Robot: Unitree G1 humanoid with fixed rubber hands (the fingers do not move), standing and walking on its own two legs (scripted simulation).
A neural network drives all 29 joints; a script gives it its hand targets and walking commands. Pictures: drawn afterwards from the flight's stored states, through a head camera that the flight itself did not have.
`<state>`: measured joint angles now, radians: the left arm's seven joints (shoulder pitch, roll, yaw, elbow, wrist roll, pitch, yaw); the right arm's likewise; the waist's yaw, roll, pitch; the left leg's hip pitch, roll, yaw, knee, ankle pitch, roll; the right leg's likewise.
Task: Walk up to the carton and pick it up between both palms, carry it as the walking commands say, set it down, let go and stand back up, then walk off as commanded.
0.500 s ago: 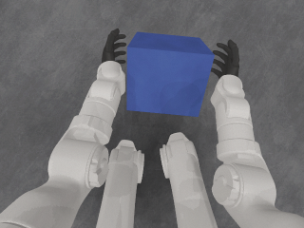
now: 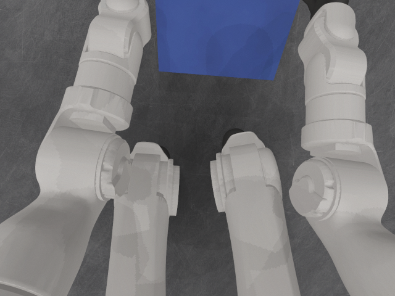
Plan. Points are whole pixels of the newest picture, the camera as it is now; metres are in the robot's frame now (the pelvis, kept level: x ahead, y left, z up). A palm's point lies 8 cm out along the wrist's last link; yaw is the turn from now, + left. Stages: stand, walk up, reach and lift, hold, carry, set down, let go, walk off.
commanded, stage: set down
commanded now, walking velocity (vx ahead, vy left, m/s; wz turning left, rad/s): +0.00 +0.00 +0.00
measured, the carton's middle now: (221, 3) +0.56 -0.08 -0.27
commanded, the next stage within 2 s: none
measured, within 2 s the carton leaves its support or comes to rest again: neither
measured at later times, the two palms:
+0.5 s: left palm out of the picture +0.57 +0.07 -0.16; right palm out of the picture +0.52 -0.23 -0.15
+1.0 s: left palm out of the picture +0.58 +0.07 -0.17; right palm out of the picture +0.53 -0.23 -0.16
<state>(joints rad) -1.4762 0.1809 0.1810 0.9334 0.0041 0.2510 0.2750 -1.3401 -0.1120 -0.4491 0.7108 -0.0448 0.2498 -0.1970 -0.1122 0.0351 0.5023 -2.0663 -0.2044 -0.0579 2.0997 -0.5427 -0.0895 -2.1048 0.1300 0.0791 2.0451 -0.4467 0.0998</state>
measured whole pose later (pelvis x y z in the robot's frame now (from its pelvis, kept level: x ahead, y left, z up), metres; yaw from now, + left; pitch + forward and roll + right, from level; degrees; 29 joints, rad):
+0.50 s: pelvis +0.04 +0.00 -0.02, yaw +0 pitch +44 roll -2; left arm -1.34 0.12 0.23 1.08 0.10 0.15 0.17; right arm -1.16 -0.10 -0.55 0.84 -0.11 0.17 -0.03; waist -0.11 0.05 0.09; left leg -2.30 -0.18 -0.05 2.15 -0.61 -0.05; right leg -2.32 0.08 0.05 2.09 -0.53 0.08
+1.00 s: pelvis +0.04 -0.01 -0.02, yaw +0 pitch +43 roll -1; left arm -1.37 0.14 0.29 1.09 0.17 0.12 0.11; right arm -1.20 -0.11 -0.56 0.87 -0.11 0.14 -0.02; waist -0.11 0.02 0.13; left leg -2.29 -0.16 -0.06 2.17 -0.63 -0.07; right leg -2.33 0.07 0.02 2.12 -0.54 0.04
